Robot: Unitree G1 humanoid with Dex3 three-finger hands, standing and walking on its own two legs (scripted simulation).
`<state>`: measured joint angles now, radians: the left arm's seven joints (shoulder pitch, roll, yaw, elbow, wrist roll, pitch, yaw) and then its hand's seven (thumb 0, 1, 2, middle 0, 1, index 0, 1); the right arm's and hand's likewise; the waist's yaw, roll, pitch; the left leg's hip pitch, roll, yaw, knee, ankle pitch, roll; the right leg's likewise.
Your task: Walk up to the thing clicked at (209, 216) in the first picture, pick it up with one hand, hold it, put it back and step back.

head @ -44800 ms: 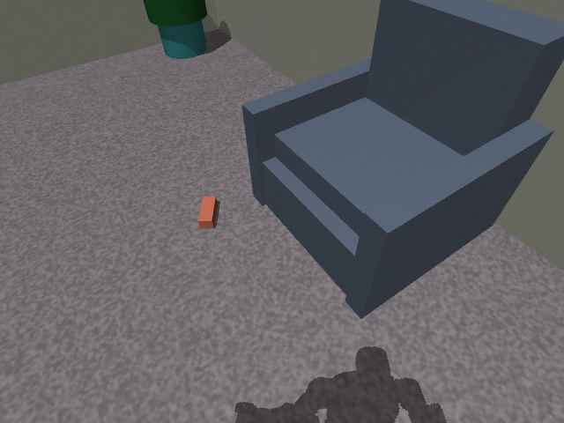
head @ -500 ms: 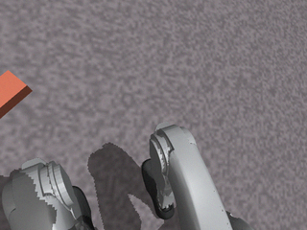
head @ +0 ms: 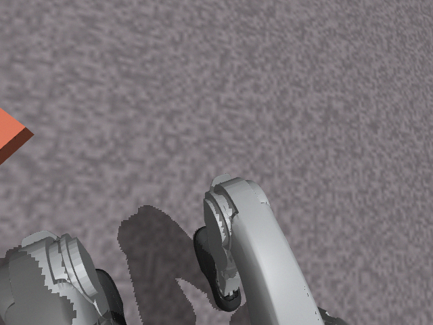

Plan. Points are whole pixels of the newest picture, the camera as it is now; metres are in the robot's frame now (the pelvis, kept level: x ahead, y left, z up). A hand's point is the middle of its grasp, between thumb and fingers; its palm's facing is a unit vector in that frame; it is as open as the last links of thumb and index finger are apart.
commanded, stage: approach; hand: left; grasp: from above
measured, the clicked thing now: out of the picture +0.50 +0.32 -0.29
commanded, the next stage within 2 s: rest palm in 0.34 s
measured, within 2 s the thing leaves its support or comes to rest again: neither
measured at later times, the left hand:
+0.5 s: hand out of the picture +0.46 +0.35 -0.19, palm faces -0.33 -0.34 -0.88, open 14.2 cm
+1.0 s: hand out of the picture +0.49 +0.32 -0.23, palm faces -0.28 -0.35 -0.89, open 14.5 cm
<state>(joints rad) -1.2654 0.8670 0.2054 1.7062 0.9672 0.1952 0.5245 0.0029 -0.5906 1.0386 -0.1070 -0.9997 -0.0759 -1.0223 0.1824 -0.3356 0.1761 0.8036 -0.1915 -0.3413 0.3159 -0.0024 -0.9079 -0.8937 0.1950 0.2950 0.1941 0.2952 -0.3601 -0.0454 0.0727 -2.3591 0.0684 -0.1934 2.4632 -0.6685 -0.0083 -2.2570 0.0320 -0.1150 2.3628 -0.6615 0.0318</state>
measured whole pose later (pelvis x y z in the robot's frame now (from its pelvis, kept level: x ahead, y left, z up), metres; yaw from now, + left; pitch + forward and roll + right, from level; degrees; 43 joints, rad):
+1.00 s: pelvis +0.00 +0.00 +0.00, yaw -3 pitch +29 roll -12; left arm -1.28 1.04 0.29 1.80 0.94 0.19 0.59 0.01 -0.59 1.03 -0.11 -0.95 -0.07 -0.98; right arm 0.15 -0.36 0.30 0.69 -0.22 -0.33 0.31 0.00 -0.91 -0.90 0.19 0.29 0.19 0.30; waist -0.44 -0.11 0.22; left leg -2.34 0.08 -0.24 2.49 -0.69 0.00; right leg -2.22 0.05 -0.15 2.35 -0.66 0.05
